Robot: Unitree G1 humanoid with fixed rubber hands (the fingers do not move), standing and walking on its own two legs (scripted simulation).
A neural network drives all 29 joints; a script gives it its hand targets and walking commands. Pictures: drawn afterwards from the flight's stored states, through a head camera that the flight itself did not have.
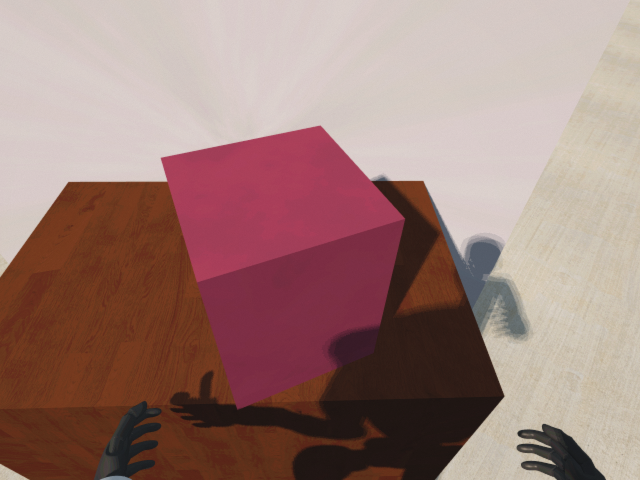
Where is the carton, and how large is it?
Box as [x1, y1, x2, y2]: [161, 125, 404, 409]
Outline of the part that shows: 320,125 161,158 198,287 237,409 373,352 404,218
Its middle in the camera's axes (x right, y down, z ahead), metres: -0.06 +0.04 +0.57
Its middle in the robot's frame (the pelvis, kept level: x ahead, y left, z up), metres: +0.42 +0.09 +0.04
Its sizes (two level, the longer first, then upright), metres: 0.231 0.229 0.296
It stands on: a pedestal, 0.68 m high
